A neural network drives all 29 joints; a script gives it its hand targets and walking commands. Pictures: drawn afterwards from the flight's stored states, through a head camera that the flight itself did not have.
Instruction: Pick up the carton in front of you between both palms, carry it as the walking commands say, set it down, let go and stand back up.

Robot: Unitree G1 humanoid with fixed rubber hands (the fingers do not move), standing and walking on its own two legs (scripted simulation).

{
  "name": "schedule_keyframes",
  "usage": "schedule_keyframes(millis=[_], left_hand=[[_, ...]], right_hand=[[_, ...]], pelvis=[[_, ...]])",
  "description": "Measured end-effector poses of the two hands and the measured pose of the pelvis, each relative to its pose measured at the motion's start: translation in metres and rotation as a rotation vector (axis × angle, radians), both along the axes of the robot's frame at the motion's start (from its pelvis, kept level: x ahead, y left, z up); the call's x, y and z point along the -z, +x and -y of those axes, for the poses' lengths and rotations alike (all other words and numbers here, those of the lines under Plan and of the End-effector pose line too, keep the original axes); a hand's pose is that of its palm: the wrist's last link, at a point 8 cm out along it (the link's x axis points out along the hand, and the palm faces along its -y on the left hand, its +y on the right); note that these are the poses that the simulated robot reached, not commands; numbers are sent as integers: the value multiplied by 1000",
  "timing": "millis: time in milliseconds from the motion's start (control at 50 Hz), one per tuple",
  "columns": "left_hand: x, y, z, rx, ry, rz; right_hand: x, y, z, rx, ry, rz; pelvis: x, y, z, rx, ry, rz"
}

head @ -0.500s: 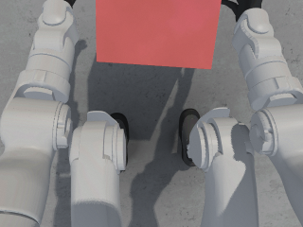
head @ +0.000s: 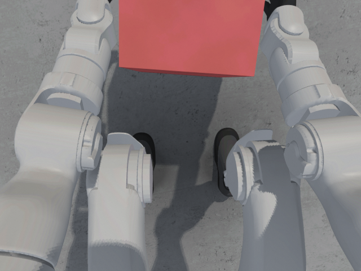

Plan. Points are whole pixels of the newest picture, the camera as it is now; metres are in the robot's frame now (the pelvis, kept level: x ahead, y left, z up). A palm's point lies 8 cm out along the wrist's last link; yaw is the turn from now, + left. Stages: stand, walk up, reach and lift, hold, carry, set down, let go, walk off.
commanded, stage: reach and lift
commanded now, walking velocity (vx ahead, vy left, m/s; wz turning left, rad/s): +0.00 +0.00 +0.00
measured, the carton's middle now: (186, 21) +0.52 +0.00 -0.25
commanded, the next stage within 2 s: none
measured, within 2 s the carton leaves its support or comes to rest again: leaves its support in 0.12 s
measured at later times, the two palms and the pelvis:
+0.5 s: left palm out of the picture +0.50 +0.16 -0.02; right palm out of the picture +0.50 -0.14 -0.02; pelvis +0.00 +0.00 +0.05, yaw +2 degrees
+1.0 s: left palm out of the picture +0.47 +0.16 +0.13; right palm out of the picture +0.47 -0.14 +0.13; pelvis +0.03 +0.00 +0.18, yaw +2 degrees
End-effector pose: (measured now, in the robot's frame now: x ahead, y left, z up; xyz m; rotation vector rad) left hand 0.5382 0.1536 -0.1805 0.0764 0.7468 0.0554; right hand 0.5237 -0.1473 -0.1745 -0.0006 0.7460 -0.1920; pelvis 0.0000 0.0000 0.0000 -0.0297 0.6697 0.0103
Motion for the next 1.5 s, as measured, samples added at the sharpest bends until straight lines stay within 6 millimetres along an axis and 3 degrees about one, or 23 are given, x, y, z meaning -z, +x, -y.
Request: schedule_keyframes(millis=[120,200,260,340,440,560,940,1500], left_hand=[[-4,2,0,-5,2,-19],[-16,0,0,-19,-11,10],[-36,-3,-2,-30,-22,44],[-77,-13,-6,-49,-32,80],[-131,-28,-8,-77,-49,74],[-180,-39,-7,-78,-43,54],[-286,-63,-7,-108,-56,68],[-468,-112,-6,-140,-60,63]], right_hand=[[-5,5,1,-15,2,-12],[-19,6,0,-2,9,20],[-38,2,-2,7,21,54],[-76,-8,-6,13,33,92],[-127,-21,-8,15,47,88],[-176,-31,-8,-8,49,69],[-285,-48,-8,-21,48,82],[-466,-89,-7,-44,52,77]], pelvis=[[8,4,0,-2,3,17],[10,7,0,-2,6,14],[8,8,1,-4,8,9],[-4,7,2,-10,10,0],[-31,5,2,-19,9,-20],[-68,2,3,-22,9,-46],[-162,25,4,-24,17,-28],[-324,87,3,-28,32,282]])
